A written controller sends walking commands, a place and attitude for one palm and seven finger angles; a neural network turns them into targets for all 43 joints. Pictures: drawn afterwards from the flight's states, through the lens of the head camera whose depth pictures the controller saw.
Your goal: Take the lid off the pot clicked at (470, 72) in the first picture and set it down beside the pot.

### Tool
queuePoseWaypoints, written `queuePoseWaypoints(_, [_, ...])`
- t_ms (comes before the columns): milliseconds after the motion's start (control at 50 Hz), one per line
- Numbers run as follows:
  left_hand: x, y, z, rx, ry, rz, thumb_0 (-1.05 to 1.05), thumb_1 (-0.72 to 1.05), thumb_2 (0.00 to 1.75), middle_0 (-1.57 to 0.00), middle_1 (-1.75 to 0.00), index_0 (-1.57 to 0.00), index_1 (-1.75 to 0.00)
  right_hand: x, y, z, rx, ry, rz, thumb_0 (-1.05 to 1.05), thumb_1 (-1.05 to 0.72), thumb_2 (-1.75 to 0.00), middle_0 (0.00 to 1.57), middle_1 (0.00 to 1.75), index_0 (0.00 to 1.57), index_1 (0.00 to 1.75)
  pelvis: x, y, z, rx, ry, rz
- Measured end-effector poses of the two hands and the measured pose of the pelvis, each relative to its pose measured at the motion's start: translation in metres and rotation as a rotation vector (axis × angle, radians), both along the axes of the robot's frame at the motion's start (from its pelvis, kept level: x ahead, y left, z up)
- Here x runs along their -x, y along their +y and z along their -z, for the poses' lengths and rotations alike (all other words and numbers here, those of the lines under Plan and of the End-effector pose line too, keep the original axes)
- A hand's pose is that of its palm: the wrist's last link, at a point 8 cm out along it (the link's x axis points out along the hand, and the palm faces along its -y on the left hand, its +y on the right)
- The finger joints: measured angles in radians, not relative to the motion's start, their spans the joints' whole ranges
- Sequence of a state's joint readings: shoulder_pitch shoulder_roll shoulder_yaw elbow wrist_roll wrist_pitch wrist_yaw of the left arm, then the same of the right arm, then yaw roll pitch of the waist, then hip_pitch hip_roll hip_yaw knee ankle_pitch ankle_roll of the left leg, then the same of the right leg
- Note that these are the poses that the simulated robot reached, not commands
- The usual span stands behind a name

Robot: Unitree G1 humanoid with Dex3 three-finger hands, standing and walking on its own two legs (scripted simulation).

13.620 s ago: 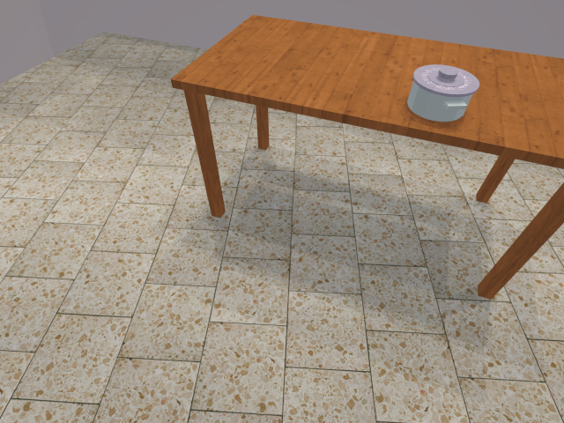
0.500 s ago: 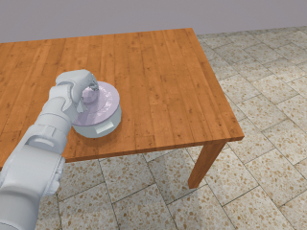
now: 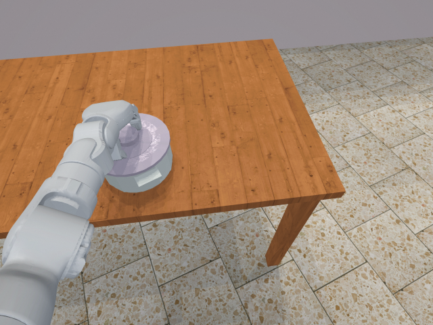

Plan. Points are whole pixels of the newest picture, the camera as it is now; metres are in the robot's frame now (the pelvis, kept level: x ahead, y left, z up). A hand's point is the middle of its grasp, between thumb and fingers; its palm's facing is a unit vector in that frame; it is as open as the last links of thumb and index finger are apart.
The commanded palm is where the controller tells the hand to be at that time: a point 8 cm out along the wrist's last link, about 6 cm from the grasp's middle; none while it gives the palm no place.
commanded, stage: close the fingers and squeeze the knob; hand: left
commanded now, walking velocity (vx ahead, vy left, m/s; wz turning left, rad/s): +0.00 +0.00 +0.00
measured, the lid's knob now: (127, 136) +0.49 +0.18 +0.04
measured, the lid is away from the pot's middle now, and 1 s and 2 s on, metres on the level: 0.00 0.01 0.02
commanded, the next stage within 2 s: lift the lid straight up in 1.20 s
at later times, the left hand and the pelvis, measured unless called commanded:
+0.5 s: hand (120, 139) +0.46 +0.18 +0.07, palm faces -0.36 -0.09 -0.93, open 8.3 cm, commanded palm +0.46 +0.19 +0.13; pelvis +0.01 +0.00 +0.00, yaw +0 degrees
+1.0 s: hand (118, 140) +0.46 +0.19 +0.07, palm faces -0.36 -0.09 -0.93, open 8.2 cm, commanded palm +0.46 +0.18 +0.13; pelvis +0.00 +0.00 +0.00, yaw +0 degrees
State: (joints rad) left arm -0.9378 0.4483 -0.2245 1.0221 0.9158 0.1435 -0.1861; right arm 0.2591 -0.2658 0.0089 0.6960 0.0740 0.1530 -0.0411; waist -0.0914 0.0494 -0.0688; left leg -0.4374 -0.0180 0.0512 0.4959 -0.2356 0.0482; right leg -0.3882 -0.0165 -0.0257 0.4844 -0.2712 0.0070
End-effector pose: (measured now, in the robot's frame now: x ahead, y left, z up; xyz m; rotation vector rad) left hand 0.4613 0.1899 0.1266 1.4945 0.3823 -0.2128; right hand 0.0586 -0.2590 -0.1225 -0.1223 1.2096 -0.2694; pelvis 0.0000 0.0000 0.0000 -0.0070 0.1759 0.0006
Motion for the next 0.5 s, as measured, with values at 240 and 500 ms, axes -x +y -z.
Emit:
queuePoseWaypoints(240, [-0.0048,-0.0014,0.0002,0.01,-0.001,0.006,0.0,0.04,1.01,-0.54,-0.87,-0.57,-0.88,0.0049,-0.0013,0.0003,0.002,0.016,0.011,0.01,-0.9,-0.9,0.2,0.3,0.2,0.3,-0.0034,0.0,-0.0002,0.0,0.005,0.004])
queuePoseWaypoints(500, [-0.0029,-0.0026,0.0003,0.018,-0.011,0.002,0.01,0.15,0.92,-0.61,-0.98,-0.57,-0.95,-0.0046,-0.0014,-0.0007,-0.004,-0.006,0.007,0.01,-0.9,-0.9,0.2,0.3,0.2,0.3,-0.0057,-0.0009,-0.0008,0.0,0.0,0.007])
